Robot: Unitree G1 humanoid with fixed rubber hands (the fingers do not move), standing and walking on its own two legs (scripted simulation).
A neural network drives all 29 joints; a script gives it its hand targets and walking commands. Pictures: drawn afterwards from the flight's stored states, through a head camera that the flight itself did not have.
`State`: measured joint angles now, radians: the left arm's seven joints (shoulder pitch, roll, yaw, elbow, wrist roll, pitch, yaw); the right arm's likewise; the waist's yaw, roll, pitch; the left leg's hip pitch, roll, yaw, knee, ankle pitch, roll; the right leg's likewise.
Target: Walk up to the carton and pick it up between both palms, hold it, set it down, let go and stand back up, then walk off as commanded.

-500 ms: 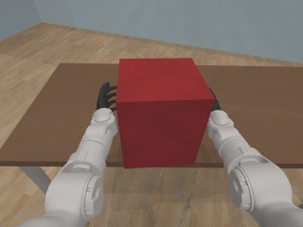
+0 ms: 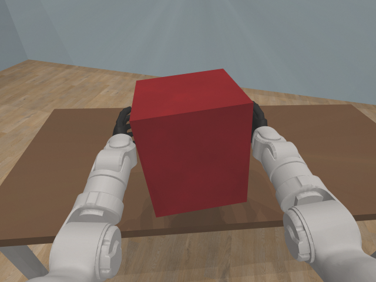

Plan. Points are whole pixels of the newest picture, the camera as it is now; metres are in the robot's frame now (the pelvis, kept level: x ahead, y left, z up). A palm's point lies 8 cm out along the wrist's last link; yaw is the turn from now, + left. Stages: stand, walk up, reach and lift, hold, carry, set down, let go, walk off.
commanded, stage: reach and lift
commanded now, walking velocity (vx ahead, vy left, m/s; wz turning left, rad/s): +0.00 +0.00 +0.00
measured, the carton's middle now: (190, 140) +0.42 +0.00 +0.15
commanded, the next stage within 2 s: hold in 0.76 s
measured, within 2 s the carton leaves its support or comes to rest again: neither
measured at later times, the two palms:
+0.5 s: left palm (119, 139) +0.37 +0.15 +0.19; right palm (265, 145) +0.36 -0.15 +0.18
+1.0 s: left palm (123, 134) +0.39 +0.15 +0.18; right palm (263, 137) +0.39 -0.16 +0.18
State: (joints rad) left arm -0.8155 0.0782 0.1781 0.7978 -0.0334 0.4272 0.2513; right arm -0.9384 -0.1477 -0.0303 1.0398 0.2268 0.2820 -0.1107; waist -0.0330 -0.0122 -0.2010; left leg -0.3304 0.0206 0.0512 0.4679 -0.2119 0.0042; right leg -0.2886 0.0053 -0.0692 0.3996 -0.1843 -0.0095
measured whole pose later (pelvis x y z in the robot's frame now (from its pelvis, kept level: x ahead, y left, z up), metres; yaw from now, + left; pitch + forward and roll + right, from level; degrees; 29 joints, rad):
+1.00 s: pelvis +0.00 -0.02 +0.00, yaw +0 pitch +3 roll +0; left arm -0.72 0.08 0.21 0.49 0.05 0.60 0.15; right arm -0.76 -0.12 0.03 0.64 0.29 0.46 -0.25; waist -0.04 -0.01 -0.16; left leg -0.27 0.02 0.05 0.41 -0.18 0.00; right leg -0.26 0.01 -0.07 0.40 -0.19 -0.02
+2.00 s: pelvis +0.00 -0.02 +0.00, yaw +0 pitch +2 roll +0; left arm -0.72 0.08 0.22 0.35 0.10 0.71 0.11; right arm -0.77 -0.12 0.01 0.53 0.31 0.54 -0.27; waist -0.06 -0.01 -0.13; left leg -0.24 0.02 0.05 0.40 -0.19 0.00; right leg -0.23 0.01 -0.06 0.40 -0.20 -0.02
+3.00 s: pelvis +0.00 -0.01 +0.00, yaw +0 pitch +1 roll +0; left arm -0.80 0.07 0.22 0.40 0.14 0.72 0.10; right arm -0.78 -0.12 -0.03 0.58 0.31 0.48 -0.25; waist -0.06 -0.04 -0.11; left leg -0.23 0.01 0.05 0.39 -0.17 0.00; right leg -0.22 0.01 -0.06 0.40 -0.19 -0.02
